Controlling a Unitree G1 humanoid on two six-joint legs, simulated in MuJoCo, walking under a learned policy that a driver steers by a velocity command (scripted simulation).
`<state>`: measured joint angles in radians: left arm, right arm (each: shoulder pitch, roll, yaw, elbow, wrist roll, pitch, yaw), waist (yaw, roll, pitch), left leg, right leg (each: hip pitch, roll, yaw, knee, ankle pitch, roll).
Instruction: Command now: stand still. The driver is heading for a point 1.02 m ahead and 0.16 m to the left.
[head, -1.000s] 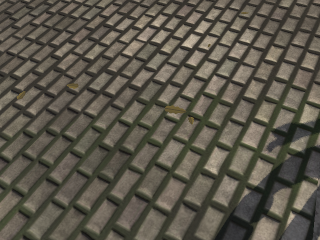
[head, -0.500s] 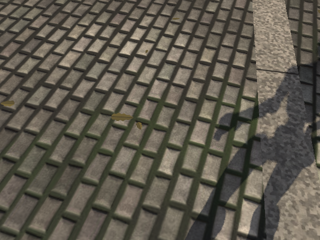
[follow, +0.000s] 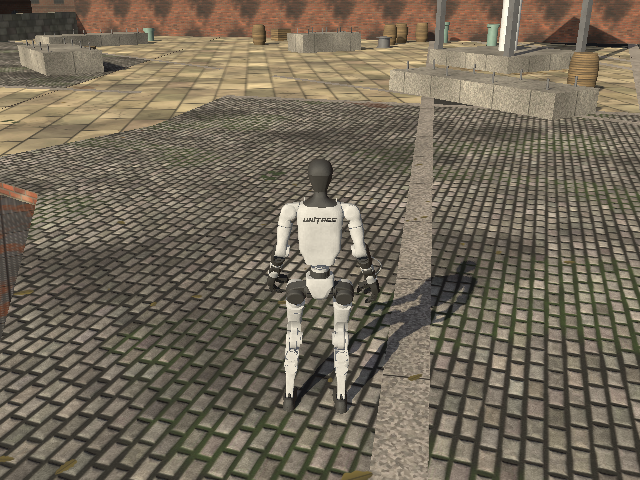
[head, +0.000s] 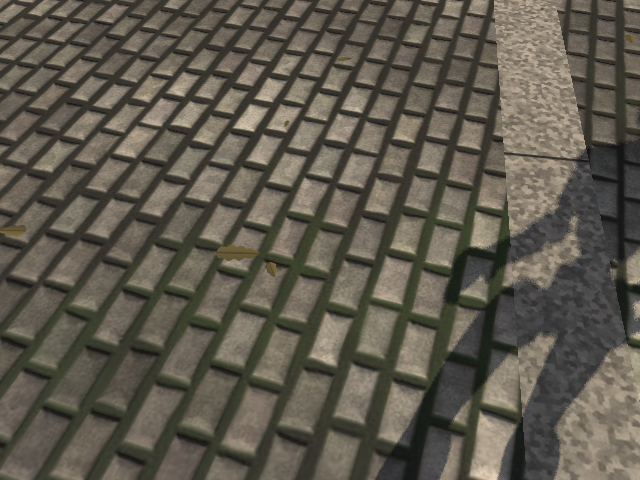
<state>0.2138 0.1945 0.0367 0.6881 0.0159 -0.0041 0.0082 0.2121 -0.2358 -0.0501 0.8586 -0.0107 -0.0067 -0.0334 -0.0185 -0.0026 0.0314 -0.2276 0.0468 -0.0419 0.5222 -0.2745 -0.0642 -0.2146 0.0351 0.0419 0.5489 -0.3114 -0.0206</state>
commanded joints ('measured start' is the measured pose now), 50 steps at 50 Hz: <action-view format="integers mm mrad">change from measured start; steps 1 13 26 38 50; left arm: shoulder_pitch -11 28 -78 -251 228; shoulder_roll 100 98 88 66 321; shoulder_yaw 29 31 30 19 84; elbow -56 28 -19 -16 114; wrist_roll -1 -6 -53 -39 -22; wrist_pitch -16 -17 -62 -85 -86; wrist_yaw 4 13 20 -31 -43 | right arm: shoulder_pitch -1 17 393 275 411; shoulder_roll -101 -92 -245 -123 20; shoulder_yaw -22 -21 -66 4 38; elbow -33 61 184 126 95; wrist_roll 2 7 15 9 11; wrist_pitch -11 -4 -106 -81 -76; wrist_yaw -7 -16 51 16 28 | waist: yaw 3 3 -124 -73 102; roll -11 -4 354 89 -307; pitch -39 -20 2 82 -473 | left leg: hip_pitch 31 36 378 203 -351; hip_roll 6 0 329 130 -116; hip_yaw -6 -3 -653 -56 -38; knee -46 -54 -365 -421 746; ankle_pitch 154 161 -275 316 -282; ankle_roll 12 18 339 228 93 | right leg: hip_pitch -25 -25 -555 -488 704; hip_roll -73 -56 49 -97 -440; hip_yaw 81 55 -21 -79 693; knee -121 -120 409 157 -185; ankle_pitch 183 194 -252 327 -68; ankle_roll -26 -14 -2 24 -353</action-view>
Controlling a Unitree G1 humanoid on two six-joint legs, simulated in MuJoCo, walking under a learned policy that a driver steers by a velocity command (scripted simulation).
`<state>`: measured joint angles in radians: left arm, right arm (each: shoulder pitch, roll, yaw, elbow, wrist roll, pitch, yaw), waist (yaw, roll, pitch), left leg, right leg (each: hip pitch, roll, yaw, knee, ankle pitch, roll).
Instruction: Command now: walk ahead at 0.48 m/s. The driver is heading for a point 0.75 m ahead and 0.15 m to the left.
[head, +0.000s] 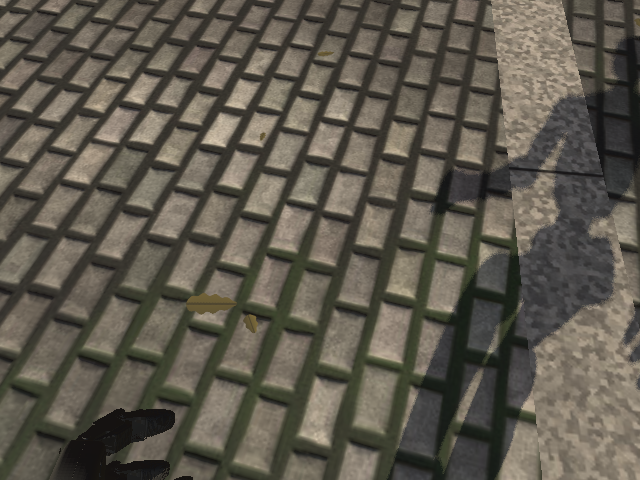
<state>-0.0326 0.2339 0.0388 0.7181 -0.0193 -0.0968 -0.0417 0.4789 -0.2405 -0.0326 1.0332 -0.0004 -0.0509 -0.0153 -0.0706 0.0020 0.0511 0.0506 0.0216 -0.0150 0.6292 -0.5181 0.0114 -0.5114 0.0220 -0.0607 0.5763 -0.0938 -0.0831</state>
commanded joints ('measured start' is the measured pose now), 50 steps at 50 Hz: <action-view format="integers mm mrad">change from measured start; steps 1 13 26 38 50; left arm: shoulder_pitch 420 305 477 219 -16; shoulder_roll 177 157 100 108 125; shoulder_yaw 58 35 4 23 19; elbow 82 149 178 118 28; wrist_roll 6 14 23 18 15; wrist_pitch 5 -16 30 28 -17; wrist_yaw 7 32 44 47 -1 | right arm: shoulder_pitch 38 -332 -57 -202 -78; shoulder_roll -103 -78 -305 -159 -199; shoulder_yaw -10 -24 -89 -43 -57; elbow -85 -237 -222 -195 -113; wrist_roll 33 1 -10 -2 15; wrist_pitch -58 -34 -53 -61 -9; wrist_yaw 16 8 39 31 -1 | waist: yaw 184 82 -42 70 37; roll -196 -35 104 42 80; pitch -358 14 -370 -29 2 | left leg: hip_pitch -736 -717 220 -192 24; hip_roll -35 133 256 191 218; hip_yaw -142 -30 -307 -127 -104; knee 738 181 -113 -520 -350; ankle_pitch -29 549 436 562 770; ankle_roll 38 -16 241 227 151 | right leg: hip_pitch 889 313 147 -182 -61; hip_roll -382 -191 -82 -175 -66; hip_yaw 799 162 26 122 76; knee -302 -489 412 339 -108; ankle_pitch -379 109 203 17 87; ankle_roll -236 -147 26 86 42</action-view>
